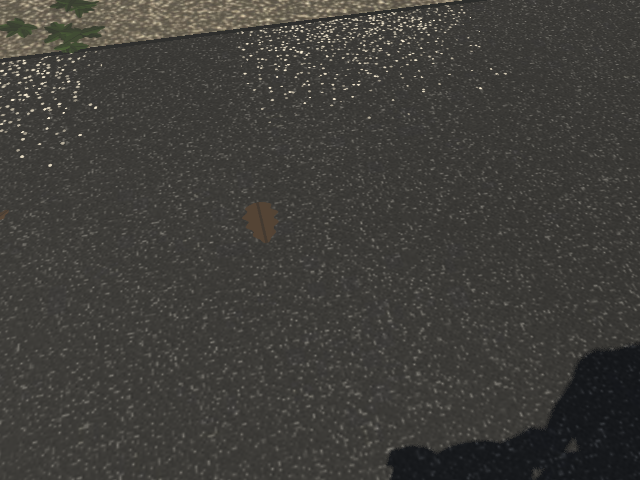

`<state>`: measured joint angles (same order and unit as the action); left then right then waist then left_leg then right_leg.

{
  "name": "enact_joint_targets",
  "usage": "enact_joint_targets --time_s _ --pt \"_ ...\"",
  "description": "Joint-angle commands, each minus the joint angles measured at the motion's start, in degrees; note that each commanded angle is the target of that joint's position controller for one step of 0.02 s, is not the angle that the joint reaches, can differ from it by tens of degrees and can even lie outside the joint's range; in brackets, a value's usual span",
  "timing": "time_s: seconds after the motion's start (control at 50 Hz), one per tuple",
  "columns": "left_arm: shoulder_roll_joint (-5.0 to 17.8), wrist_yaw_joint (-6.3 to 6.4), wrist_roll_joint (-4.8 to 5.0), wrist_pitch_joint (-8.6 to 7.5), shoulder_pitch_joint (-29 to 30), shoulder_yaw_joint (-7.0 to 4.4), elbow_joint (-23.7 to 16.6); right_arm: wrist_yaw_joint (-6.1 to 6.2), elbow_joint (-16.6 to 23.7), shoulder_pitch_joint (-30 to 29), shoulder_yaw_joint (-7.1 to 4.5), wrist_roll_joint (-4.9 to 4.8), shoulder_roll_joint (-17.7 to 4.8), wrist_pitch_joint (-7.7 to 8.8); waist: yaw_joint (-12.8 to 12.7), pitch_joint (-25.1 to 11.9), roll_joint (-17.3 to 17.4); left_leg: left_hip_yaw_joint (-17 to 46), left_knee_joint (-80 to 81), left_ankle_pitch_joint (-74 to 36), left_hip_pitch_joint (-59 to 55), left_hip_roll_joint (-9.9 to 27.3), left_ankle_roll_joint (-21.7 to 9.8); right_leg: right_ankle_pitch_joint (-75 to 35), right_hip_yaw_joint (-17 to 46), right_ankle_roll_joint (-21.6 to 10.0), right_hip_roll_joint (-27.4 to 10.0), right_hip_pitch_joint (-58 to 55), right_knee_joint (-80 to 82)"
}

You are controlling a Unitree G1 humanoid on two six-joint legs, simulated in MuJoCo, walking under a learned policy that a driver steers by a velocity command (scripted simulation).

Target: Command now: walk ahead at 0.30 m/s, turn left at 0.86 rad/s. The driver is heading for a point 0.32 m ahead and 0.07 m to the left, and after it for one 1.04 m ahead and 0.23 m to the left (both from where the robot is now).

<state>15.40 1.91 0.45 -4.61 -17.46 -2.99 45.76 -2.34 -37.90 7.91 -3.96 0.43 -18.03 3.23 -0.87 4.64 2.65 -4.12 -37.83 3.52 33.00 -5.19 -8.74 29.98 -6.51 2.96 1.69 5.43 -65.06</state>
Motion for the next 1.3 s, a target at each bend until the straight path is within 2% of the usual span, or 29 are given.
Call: enact_joint_targets --time_s 0.02,0.06,0.14,0.24,0.36,0.38,0.42,0.44,0.46,0.5,0.54,0.6,0.68,0.74,0.76,0.78,0.8,0.82,0.88,0.92,1.0,1.1,1.12,1.14,1.16,1.18,1.22,1.24,1.3 --pt "7.2 -2.06 -0.72 -2.48 -3.0 0.50 -10.5 0.49 5.5 10.0 -3.66 2.74 -13.1 0.03 3.5 -29.1 4.1 45.6 13.3 -38.1 -50.8 22.4 -17.6 3.7 17.3 0.0 3.9 34.6 -32.0" --pt "9.3 -0.97 -1.11 -0.90 3.6 -0.59 -11.4 0.50 7.5 2.7 -2.72 -1.77 -9.2 -0.20 -0.9 -16.7 -10.3 41.8 18.7 -11.6 -33.1 16.6 -13.7 -2.3 16.4 0.0 0.1 35.4 -21.5" --pt "6.9 -0.35 -1.45 1.28 8.6 -0.69 -13.3 2.25 7.2 2.3 -2.40 -2.40 -7.5 -0.52 -1.9 -10.2 -5.7 35.0 23.5 10.9 -16.4 8.2 -10.3 -8.7 16.3 1.1 -3.3 30.3 -2.2" --pt "2.8 0.04 -1.52 0.17 20.8 0.20 -16.3 4.77 6.4 4.6 -3.01 -2.47 -8.2 -2.62 2.6 -8.2 -0.2 28.7 17.1 -3.2 -14.7 1.8 -5.0 -20.7 13.8 2.5 1.5 26.4 21.5" --pt "5.8 -0.96 -0.04 -0.59 20.4 -1.76 -15.2 4.94 8.3 3.1 -2.96 -2.36 -5.6 -5.63 2.3 -10.9 6.2 35.5 6.1 -4.2 -19.5 1.4 1.4 -27.4 16.0 1.1 3.9 15.6 39.7" --pt "6.2 -0.96 -0.24 -0.95 16.9 -2.24 -13.9 4.75 9.3 0.7 -2.51 -2.39 -4.6 -5.52 0.0 -11.7 5.4 34.6 1.1 0.0 -17.1 0.2 2.8 -34.4 15.9 -0.3 1.5 8.6 45.3" --pt "9.3 -0.27 -2.13 0.27 8.8 -2.93 -14.2 4.23 9.4 8.8 -0.56 -0.69 1.4 -4.83 1.6 -20.8 -11.5 20.9 -23.8 42.0 2.6 -8.6 8.0 -59.0 34.9 -13.3 -21.8 -17.7 38.6" --pt "10.8 -0.28 -1.80 0.91 8.1 -3.62 -13.1 2.79 10.7 13.5 -1.93 -2.08 -5.7 -4.16 4.2 -25.4 -23.2 17.0 -33.0 38.2 8.4 -2.1 10.4 -46.3 49.3 -20.7 -31.7 -18.4 41.0" --pt "6.3 0.39 -1.36 1.23 10.9 -3.06 -14.8 2.78 8.7 9.2 -3.14 -2.51 -9.8 -4.36 1.3 -19.4 -16.3 14.2 -37.0 31.6 10.8 2.3 12.6 -35.9 43.2 -19.6 -25.9 -13.5 42.2" --pt "4.4 1.33 -1.49 2.80 13.3 -1.95 -15.6 3.37 8.7 4.4 -3.56 -1.91 -10.4 -6.01 0.3 -12.6 -8.0 11.1 -40.6 23.5 10.4 4.5 13.7 -27.9 29.4 -14.6 -18.2 -3.4 44.0" --pt "6.2 1.75 -1.66 3.52 14.8 -2.35 -14.3 3.31 9.7 3.2 -2.32 -1.74 -6.3 -6.57 1.2 -7.6 -7.5 7.4 -36.2 20.3 7.0 6.6 13.1 -31.5 21.1 -13.5 -14.8 5.7 47.1" --pt "7.5 1.11 -1.85 3.73 12.0 -2.79 -11.5 3.29 10.1 2.1 -0.57 -1.47 -2.1 -5.59 0.5 -11.2 -9.2 5.9 -27.1 20.8 1.5 6.9 12.8 -42.4 16.5 -15.7 -14.2 5.5 46.7" --pt "7.4 -1.02 0.17 4.10 12.5 -2.36 -9.4 2.78 8.0 2.6 0.73 -0.32 -0.4 -4.48 1.0 -14.4 -10.8 5.6 -8.2 17.2 -11.7 5.4 11.4 -42.0 14.7 -16.4 -13.5 8.1 45.0" --pt "5.0 -2.36 1.13 3.70 10.4 -0.95 -7.7 2.50 6.0 4.8 0.40 0.29 -0.4 -4.36 3.2 -11.9 -10.3 3.6 14.0 4.4 -27.4 3.2 9.3 -28.4 14.8 -11.6 -10.1 15.1 41.4" --pt "4.7 -2.79 0.53 3.28 7.9 -0.75 -7.4 3.07 7.1 5.4 -0.38 0.78 -3.9 -4.44 2.8 -12.5 -8.2 9.2 13.8 1.0 -34.2 9.0 7.3 -18.9 15.3 -7.2 -7.9 20.0 38.5" --pt "2.5 -3.29 -0.34 2.82 6.7 -0.09 -8.9 3.91 8.6 4.4 -1.56 2.18 -10.0 -4.93 1.0 -13.5 5.4 20.5 13.2 -9.6 -36.2 22.9 1.1 -3.5 10.1 -2.7 -2.3 27.1 28.1" --pt "5.9 -2.56 0.76 2.78 8.5 -1.12 -10.0 4.03 7.4 4.8 -2.54 2.92 -10.6 -5.07 3.4 -13.8 13.6 24.2 17.2 -7.7 -27.5 28.6 -6.3 4.2 6.5 -1.0 -2.0 27.6 17.7" --pt "9.9 -1.89 1.44 3.35 8.8 -2.65 -9.8 4.14 7.6 4.1 -2.00 2.65 -8.4 -4.53 4.1 -10.5 11.2 23.5 18.2 -7.6 -25.7 27.4 -7.9 4.8 7.5 0.1 -2.6 29.7 6.9" --pt "8.3 0.04 1.09 6.55 3.1 -3.73 -7.2 4.82 7.7 -3.0 -0.85 0.73 -3.6 -3.30 0.4 -7.6 8.0 14.0 18.0 -10.6 -23.3 23.6 -3.8 -1.2 8.8 2.1 -3.9 33.3 -6.0" --pt "6.0 0.25 1.09 7.54 3.6 -3.31 -8.3 5.25 7.3 -4.4 -0.78 0.72 -2.4 -3.16 -0.3 -7.3 5.9 9.1 18.4 -10.0 -22.6 22.2 -2.6 -6.3 7.3 2.9 -4.8 32.9 -4.3" --pt "2.7 -1.87 0.77 7.67 8.0 -1.78 -12.2 5.70 5.6 -3.6 -1.97 0.38 -3.9 -3.52 1.6 -9.6 6.1 4.0 16.6 -9.3 -24.4 23.1 -2.3 -9.4 4.9 1.8 -6.7 26.3 12.0" --pt "5.3 -3.63 0.90 8.13 3.9 -3.20 -12.9 4.74 3.4 -3.4 -3.38 -1.75 -6.2 -3.25 -0.6 -10.3 5.8 0.3 9.7 -8.3 -23.5 25.4 1.4 -15.0 -0.3 -3.1 -3.6 15.0 28.7" --pt "6.5 -3.05 0.71 8.17 1.7 -4.00 -12.2 4.42 2.2 -1.1 -3.28 -1.80 -4.7 -3.21 -1.1 -10.3 2.6 -2.4 4.2 -2.5 -20.3 23.0 4.6 -19.9 0.7 -5.1 -1.9 9.6 33.6" --pt "11.9 -2.04 0.52 7.86 -1.5 -5.90 -12.0 4.05 2.0 0.7 -2.97 -0.59 -2.6 -3.28 -1.4 -9.6 -9.4 -7.3 -10.2 9.7 -9.8 17.2 9.5 -39.0 12.2 -9.2 -7.2 0.9 39.2" --pt "20.2 -1.56 -0.93 6.90 -1.9 -7.39 -13.9 4.04 7.2 -4.1 -1.64 1.45 0.2 -3.03 -0.8 -10.1 -27.0 -4.5 -28.1 36.1 11.0 6.5 14.8 -53.9 39.1 -21.9 -21.5 -6.8 42.1" --pt "17.2 -2.26 -2.18 5.43 -3.3 -6.64 -14.5 4.29 7.6 -9.8 -2.22 1.10 -2.6 -2.59 -5.9 -16.1 -17.0 6.9 -36.2 37.0 13.4 5.4 13.7 -47.3 40.6 -25.5 -23.3 -8.0 44.6" --pt "14.2 -1.61 -0.46 4.22 2.2 -5.59 -14.4 4.91 6.3 -9.3 -2.58 -0.17 -3.2 -2.31 -1.9 -12.0 -8.5 9.9 -34.8 26.6 13.9 6.9 11.2 -38.0 32.5 -19.4 -17.6 -4.3 44.3" --pt "12.2 -1.01 0.87 4.76 5.9 -4.85 -15.1 5.36 5.7 -8.1 -2.89 0.38 -4.2 -2.40 -0.3 -10.8 -7.6 10.4 -31.6 22.4 13.0 7.4 11.2 -36.6 30.1 -17.2 -15.9 -1.6 44.1" --pt "11.0 0.34 0.43 6.07 9.2 -4.24 -16.6 4.81 4.1 -5.3 -2.81 0.45 -2.9 -2.29 1.9 -12.1 -8.4 9.4 -26.5 15.5 6.3 4.6 12.1 -37.1 26.6 -15.2 -11.3 3.7 43.8"
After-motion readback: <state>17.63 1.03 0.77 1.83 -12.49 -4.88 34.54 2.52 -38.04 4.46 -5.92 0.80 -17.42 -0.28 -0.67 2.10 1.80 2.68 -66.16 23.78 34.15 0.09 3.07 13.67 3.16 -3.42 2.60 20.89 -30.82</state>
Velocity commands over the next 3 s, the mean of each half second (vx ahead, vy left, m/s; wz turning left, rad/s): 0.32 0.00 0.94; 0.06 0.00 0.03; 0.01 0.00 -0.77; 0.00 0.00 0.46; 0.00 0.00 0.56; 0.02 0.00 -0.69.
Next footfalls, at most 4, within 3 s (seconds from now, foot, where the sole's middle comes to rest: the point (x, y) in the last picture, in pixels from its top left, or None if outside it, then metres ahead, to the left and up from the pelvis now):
0.40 right None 0.43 -0.09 -0.74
0.76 left None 0.27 0.13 -0.74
1.12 right None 0.39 -0.11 -0.74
1.58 left None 0.41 0.12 -0.74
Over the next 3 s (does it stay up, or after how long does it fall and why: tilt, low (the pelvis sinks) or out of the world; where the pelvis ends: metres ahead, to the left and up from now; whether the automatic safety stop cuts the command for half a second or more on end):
stays up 0.37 -0.01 0.04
